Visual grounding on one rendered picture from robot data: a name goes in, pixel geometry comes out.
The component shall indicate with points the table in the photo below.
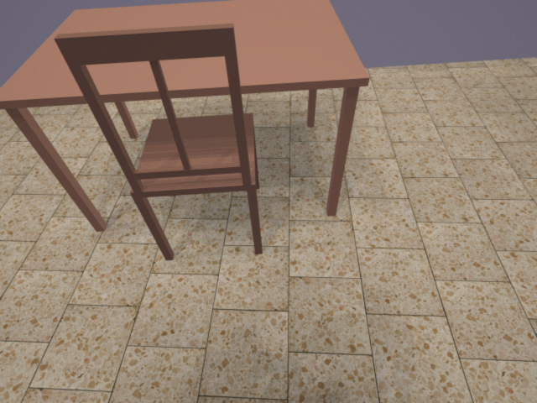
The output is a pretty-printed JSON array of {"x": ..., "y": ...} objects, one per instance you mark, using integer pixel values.
[{"x": 282, "y": 46}]

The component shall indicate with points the chair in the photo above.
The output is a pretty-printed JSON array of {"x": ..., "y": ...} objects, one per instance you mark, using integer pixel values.
[{"x": 181, "y": 156}]

